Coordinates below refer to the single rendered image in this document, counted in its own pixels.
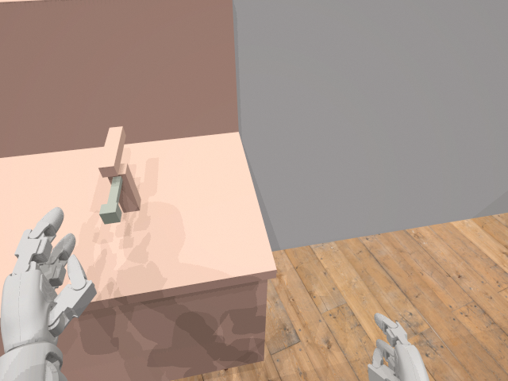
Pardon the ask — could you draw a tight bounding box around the tap lever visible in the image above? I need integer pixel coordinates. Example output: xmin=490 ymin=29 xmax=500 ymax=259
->
xmin=99 ymin=176 xmax=122 ymax=224

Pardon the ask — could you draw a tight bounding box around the left robot forearm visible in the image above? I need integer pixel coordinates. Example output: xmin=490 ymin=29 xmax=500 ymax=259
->
xmin=0 ymin=341 xmax=67 ymax=381

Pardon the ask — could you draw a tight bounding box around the counter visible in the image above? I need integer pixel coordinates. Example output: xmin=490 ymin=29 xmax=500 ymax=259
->
xmin=0 ymin=0 xmax=277 ymax=381

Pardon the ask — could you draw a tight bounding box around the robot left hand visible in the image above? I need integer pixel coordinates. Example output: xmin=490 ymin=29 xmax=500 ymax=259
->
xmin=1 ymin=207 xmax=97 ymax=354

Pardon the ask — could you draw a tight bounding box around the robot right hand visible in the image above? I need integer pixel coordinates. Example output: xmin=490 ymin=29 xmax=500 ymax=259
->
xmin=368 ymin=313 xmax=429 ymax=381

